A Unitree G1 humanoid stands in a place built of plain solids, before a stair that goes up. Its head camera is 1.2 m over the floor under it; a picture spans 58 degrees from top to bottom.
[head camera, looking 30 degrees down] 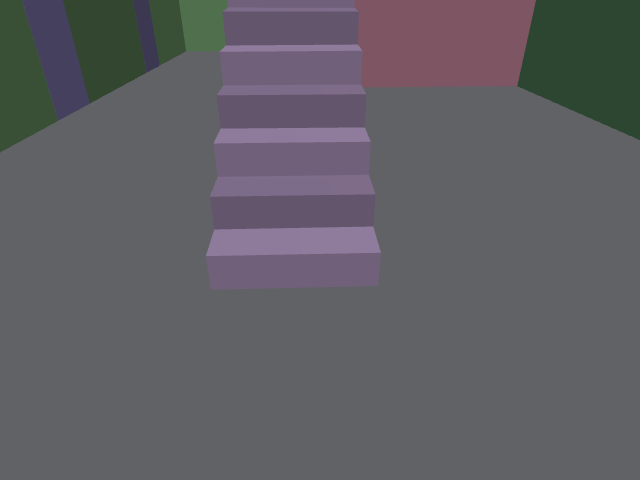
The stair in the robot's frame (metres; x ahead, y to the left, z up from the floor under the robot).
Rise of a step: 0.18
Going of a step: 0.23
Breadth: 0.78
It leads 2 degrees to the left of straight ahead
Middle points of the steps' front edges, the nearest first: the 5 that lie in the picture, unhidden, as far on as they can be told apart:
1.63 0.12 0.18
1.86 0.13 0.36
2.10 0.14 0.55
2.33 0.14 0.73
2.56 0.15 0.91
